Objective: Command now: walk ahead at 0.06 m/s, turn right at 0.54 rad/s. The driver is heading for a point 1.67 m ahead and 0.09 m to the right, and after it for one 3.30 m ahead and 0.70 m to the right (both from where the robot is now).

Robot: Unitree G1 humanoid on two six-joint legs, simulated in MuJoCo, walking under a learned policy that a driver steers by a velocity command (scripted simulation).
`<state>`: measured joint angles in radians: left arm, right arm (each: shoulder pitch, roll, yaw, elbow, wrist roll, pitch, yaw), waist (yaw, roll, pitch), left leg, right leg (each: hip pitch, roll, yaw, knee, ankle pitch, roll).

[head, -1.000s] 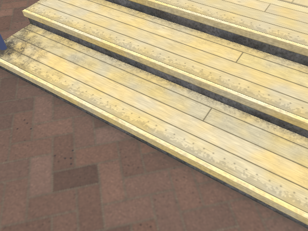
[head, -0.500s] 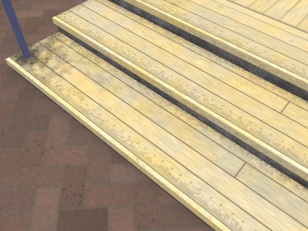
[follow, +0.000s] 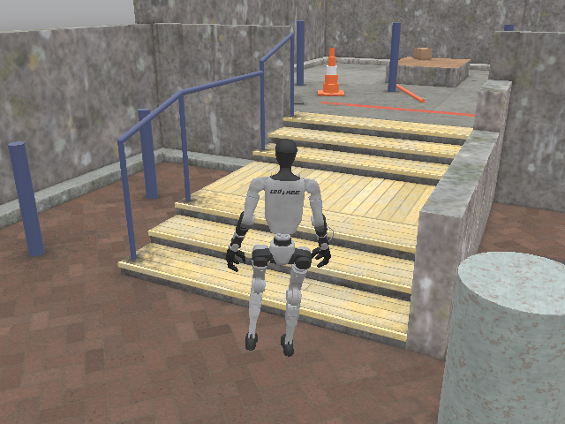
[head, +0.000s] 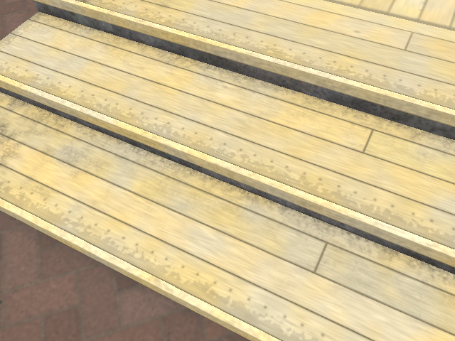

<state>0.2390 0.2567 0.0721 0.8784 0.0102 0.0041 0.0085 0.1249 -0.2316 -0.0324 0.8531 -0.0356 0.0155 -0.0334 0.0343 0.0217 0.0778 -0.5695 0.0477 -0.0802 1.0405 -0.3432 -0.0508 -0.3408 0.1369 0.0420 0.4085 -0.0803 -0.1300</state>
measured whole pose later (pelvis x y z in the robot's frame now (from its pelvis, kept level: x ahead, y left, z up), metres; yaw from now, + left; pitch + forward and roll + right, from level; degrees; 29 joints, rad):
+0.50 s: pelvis +0.03 +0.06 +0.01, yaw -11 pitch +0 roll -1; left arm 0.20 0.29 0.07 0.88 0.02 0.05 0.01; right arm 0.20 -0.23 0.00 0.84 -0.02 -0.01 -0.04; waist 0.00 -0.05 0.04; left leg -0.18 -0.03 -0.02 0.39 -0.21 0.05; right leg -0.36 0.11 0.13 0.86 -0.42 0.03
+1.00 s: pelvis +0.03 +0.06 +0.01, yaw -11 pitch -2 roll +0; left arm 0.30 0.24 0.03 1.08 0.02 0.00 0.02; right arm 0.26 -0.26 -0.02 0.99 -0.03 -0.01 0.01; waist 0.00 0.00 0.00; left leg -0.24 -0.02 0.03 0.62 -0.40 0.07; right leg -0.07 0.03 0.07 0.39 -0.30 -0.04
